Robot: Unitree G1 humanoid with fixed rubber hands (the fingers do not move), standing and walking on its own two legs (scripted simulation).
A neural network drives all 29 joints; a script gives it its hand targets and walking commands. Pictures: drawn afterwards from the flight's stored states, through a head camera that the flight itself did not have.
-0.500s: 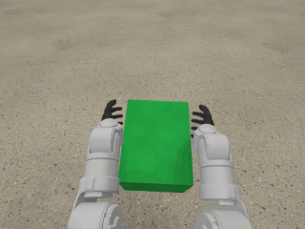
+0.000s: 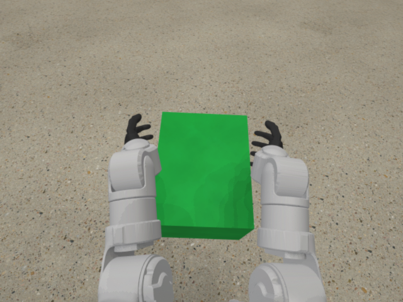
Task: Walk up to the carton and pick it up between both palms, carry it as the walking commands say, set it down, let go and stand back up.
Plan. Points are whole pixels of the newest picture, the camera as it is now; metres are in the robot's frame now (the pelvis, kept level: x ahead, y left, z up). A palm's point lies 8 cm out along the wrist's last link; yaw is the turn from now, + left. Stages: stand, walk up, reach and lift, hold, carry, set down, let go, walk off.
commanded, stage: carry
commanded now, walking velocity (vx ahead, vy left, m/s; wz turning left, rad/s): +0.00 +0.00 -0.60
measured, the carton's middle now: (201, 178) +0.37 +0.02 +0.03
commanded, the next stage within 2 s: none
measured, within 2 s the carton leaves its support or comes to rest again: neither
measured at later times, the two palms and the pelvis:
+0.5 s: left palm (158, 212) +0.25 +0.09 +0.11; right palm (318, 231) +0.22 -0.16 +0.12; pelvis -0.10 +0.00 -0.01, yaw -8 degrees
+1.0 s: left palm out of the picture +0.10 +0.10 +0.14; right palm out of the picture +0.06 -0.15 +0.13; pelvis -0.23 +0.02 +0.00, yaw -10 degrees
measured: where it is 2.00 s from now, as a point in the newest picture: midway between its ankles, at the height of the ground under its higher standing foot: outside the picture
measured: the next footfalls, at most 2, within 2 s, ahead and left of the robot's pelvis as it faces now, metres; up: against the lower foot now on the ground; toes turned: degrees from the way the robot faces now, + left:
right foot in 0.04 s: +0.08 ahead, -0.11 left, +0.00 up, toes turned -4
left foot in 0.32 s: +0.00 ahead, +0.12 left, +0.00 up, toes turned +0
